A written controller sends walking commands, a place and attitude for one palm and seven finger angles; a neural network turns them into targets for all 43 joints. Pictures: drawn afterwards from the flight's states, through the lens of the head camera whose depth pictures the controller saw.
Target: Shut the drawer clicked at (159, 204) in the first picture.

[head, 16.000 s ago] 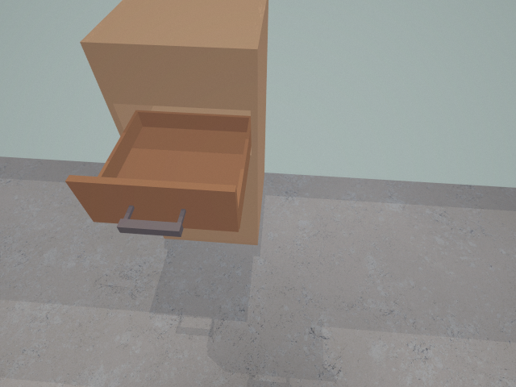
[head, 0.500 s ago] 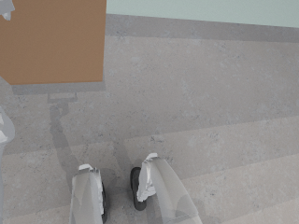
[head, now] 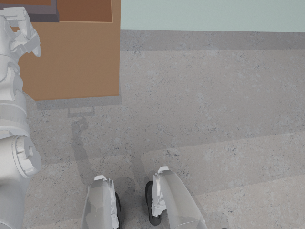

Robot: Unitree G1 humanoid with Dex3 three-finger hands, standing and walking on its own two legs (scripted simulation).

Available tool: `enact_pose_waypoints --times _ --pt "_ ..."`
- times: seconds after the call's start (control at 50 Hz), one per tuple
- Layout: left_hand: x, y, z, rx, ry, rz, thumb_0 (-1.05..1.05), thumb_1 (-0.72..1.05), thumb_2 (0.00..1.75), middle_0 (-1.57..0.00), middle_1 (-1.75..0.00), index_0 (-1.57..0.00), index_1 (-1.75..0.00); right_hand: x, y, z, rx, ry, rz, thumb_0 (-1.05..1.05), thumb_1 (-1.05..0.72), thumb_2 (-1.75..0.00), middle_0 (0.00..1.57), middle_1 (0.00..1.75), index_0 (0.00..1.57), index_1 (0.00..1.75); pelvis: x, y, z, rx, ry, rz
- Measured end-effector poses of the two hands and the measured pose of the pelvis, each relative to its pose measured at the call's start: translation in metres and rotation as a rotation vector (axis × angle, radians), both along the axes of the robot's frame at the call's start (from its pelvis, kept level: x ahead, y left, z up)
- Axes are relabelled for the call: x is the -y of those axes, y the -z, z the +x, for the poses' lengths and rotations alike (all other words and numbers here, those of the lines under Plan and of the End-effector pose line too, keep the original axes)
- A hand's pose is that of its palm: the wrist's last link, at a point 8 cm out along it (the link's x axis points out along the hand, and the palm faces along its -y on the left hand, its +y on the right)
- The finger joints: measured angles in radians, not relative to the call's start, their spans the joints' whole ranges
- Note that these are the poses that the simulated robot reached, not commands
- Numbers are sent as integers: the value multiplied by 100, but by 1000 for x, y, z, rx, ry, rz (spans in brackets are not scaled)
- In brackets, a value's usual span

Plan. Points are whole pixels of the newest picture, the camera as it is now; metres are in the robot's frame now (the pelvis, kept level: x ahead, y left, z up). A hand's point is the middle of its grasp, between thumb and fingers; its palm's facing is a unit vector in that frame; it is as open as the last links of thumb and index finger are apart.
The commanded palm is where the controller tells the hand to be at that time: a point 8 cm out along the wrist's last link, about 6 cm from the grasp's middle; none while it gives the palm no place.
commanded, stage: draw the hand back to the body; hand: left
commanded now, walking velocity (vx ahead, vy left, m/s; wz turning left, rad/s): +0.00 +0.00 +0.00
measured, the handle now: (22, 4) +0.63 +0.25 +0.03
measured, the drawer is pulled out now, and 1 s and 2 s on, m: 0.00 0.00 0.00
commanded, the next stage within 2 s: step back with the hand held close in 1.40 s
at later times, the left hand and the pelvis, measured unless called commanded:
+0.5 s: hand out of the picture +0.40 +0.22 +0.15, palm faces +0.04 -1.00 -0.05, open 3.2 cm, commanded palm +0.36 +0.27 +0.16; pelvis +0.05 +0.00 +0.09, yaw +4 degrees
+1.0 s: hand out of the picture +0.28 +0.24 +0.26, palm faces +0.38 -0.86 -0.33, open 3.2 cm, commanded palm +0.23 +0.28 +0.28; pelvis +0.06 -0.01 +0.16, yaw +4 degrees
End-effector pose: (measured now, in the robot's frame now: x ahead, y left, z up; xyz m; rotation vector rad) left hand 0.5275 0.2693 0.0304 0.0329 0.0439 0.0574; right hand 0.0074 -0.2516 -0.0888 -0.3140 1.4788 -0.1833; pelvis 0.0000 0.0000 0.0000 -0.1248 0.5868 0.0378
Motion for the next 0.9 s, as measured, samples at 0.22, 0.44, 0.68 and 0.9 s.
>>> enact_pose_waypoints --times 0.22,0.44,0.68,0.9 --pt "3 -35 -53 -2 45 38 1 90 90 -140 -160 -139 -160 -4 -25 62 109 15 67 0 -90 -89 20 30 20 30 -2 -41 24 63 3 28" --pt "-12 -104 -134 29 -16 23 1 90 90 -140 -160 -140 -160 -7 -83 162 419 -118 75 0 -90 -89 20 30 20 30 2 -87 45 226 -41 58" --pt "-3 -157 -209 -90 -155 198 1 90 90 -140 -160 -140 -160 -24 -135 220 645 -132 102 1 -90 -90 20 30 20 30 2 -124 53 405 -35 103" --pt "-10 -223 -263 -40 -326 285 1 90 90 -140 -160 -140 -160 -43 -160 243 740 -192 171 1 -90 -89 20 30 20 30 7 -150 61 555 -41 129"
